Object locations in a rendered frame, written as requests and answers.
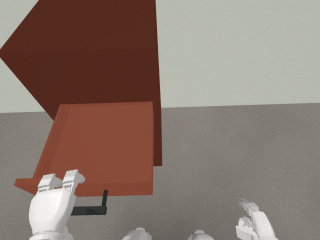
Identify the robot left thigh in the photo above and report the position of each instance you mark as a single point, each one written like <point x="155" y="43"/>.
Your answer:
<point x="137" y="235"/>

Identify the cabinet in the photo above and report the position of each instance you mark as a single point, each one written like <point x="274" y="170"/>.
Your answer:
<point x="89" y="52"/>

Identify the handle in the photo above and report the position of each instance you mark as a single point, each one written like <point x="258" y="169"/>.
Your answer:
<point x="91" y="210"/>

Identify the left robot hand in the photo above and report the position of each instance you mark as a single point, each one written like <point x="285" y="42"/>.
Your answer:
<point x="51" y="208"/>

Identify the right robot hand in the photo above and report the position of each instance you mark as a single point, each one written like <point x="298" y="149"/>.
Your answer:
<point x="256" y="227"/>

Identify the drawer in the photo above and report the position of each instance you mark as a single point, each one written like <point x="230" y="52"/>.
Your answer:
<point x="111" y="145"/>

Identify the robot right shin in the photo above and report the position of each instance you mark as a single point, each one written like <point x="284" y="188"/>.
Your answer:
<point x="199" y="231"/>

